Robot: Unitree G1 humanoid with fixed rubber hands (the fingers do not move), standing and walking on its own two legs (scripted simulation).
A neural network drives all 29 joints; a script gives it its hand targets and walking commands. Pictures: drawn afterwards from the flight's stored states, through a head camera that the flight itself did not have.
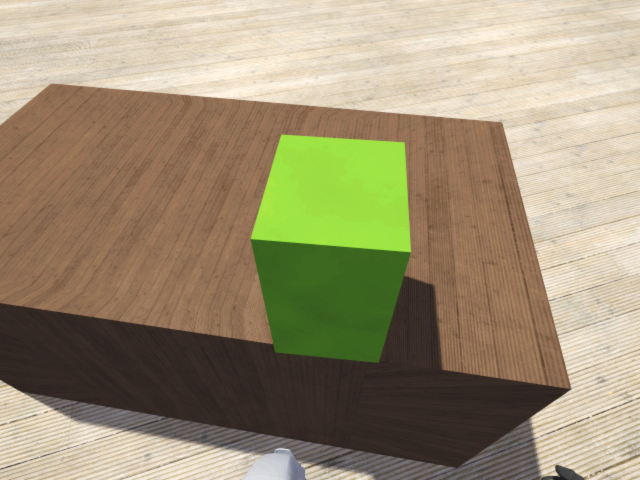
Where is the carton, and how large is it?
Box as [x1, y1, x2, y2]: [251, 135, 410, 362]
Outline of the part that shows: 281,135 251,236 251,243 274,349 276,352 378,362 410,253 404,142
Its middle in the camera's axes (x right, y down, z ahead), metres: +0.02 +0.02 +0.56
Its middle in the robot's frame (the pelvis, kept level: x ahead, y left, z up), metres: +0.42 +0.02 +0.02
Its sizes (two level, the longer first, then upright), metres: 0.187 0.166 0.282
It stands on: a pedestal, 0.63 m high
